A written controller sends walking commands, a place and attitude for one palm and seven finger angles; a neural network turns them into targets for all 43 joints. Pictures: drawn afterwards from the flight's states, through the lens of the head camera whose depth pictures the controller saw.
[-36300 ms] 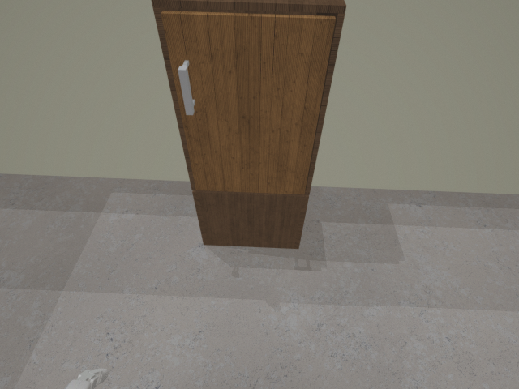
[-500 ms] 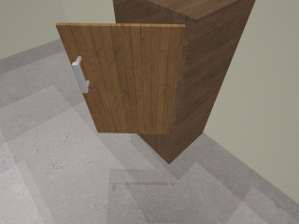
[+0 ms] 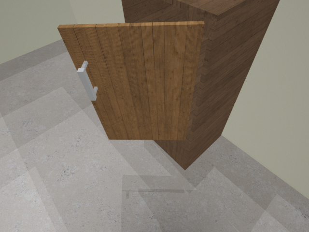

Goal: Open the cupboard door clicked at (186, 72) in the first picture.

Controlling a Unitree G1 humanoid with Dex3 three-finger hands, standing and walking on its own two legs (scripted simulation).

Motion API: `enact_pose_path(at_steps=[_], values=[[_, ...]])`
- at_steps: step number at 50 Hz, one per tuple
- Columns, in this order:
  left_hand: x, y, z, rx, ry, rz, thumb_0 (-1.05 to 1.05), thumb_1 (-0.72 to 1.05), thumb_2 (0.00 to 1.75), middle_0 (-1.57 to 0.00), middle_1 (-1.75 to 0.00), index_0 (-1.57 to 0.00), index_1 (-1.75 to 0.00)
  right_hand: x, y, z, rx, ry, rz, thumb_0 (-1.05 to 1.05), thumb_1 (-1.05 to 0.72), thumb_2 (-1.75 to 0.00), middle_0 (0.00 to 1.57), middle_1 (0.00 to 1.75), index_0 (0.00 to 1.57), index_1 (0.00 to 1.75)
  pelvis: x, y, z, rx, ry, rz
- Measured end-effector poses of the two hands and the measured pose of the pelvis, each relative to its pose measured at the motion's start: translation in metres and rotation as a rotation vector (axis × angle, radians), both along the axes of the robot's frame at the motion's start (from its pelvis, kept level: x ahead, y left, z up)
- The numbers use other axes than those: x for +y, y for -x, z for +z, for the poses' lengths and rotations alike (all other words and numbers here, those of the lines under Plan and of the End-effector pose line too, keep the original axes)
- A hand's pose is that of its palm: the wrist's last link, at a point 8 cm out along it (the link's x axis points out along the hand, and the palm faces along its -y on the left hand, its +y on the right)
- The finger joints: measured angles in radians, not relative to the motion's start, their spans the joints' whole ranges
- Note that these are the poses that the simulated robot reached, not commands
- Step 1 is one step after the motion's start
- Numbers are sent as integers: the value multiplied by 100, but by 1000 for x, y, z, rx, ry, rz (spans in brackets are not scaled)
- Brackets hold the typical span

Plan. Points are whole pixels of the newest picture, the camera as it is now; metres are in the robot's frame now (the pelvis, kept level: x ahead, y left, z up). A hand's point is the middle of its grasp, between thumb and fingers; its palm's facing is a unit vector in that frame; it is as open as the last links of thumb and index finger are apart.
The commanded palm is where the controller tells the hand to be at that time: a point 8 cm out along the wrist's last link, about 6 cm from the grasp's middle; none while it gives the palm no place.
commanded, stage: come to a stop and stand still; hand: left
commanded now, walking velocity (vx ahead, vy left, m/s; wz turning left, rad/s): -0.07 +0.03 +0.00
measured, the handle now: (89, 81) +0.55 +0.25 +0.06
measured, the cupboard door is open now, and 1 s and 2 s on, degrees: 46 46 46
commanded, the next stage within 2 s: look again from close up in 1.76 s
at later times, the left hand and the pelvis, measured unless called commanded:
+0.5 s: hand out of the picture +0.02 +0.25 -0.17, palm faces -0.01 -0.98 -0.22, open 7.4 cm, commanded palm none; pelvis +0.00 +0.06 +0.00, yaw -2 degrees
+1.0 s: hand out of the picture +0.07 +0.23 -0.16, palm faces -0.05 -0.97 -0.22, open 7.3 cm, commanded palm none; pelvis +0.03 +0.05 +0.01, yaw -3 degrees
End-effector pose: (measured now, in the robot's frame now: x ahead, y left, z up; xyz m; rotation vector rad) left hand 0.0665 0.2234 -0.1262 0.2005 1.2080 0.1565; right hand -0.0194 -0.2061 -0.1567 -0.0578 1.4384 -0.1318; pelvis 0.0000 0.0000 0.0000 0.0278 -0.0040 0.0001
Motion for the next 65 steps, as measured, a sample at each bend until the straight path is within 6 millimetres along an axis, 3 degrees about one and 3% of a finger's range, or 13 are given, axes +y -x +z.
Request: enact_pose_path(at_steps=[4,9,17,24,32,40,51,65], values=[[4,-1,2,-14,-3,12,-1,93,90,-20,-30,-20,-30,-5,-19,8,-20,28,10,2,-92,-90,20,30,20,30,0,0,5,-5,-2,8],[16,12,-7,23,19,15,-1,93,90,-20,-30,-20,-30,-11,-37,18,-90,78,12,2,-93,-90,20,30,20,30,8,0,4,-14,11,-6],[36,45,-18,108,49,-1,0,92,90,-20,-30,-20,-30,8,-47,23,-157,103,19,1,-92,-90,19,30,20,30,35,0,1,-15,53,-24],[66,55,-10,158,25,7,0,91,90,-20,-30,-20,-30,35,-38,21,-148,89,36,1,-94,-90,19,30,20,30,60,-3,4,-7,40,-29],[85,49,-1,189,-7,1,0,91,90,-19,-30,-20,-30,51,-28,18,-84,60,36,2,-94,-90,20,30,20,30,70,-9,8,7,21,-40],[76,29,-1,186,-2,-15,0,91,90,-19,-30,-20,-30,51,-30,16,-54,49,26,1,-92,-90,20,30,20,30,66,-19,9,8,13,-45],[52,1,-4,149,11,-30,0,92,90,-20,-30,-20,-30,31,-46,16,-55,58,17,1,-92,-90,20,30,20,30,47,-31,9,5,9,-45],[29,-5,-4,151,13,-17,0,91,90,-20,-30,-20,-30,4,-67,17,-58,67,29,1,-91,-90,19,30,20,30,22,-42,10,12,8,-37]])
